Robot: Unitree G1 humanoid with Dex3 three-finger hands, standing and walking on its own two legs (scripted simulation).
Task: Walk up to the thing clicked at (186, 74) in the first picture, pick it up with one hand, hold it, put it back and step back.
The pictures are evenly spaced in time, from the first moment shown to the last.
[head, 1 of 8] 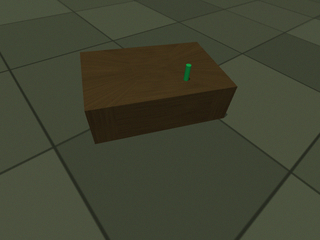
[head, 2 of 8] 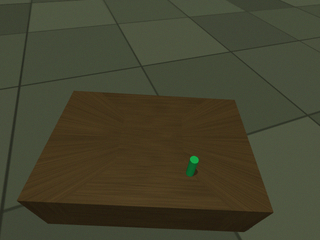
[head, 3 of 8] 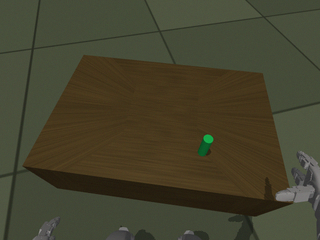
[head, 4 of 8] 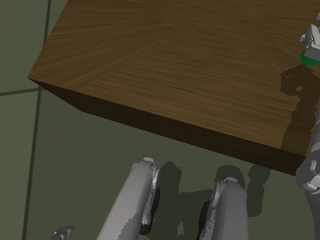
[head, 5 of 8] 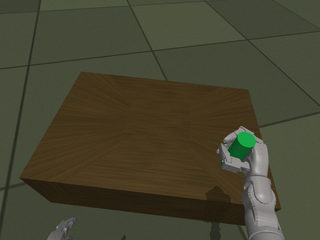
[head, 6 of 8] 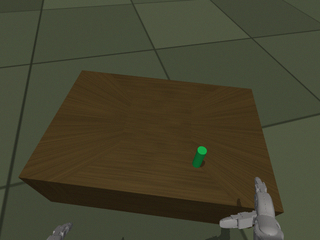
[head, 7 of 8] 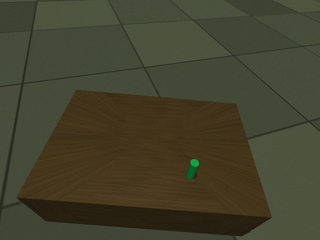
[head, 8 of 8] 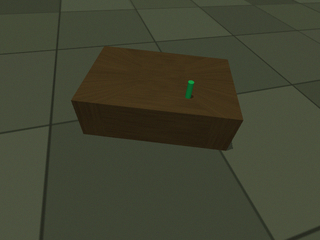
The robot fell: no
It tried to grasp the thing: yes
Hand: right
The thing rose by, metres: 0.38
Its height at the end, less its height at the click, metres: +0.00
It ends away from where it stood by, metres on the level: 0.00
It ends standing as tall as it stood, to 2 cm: yes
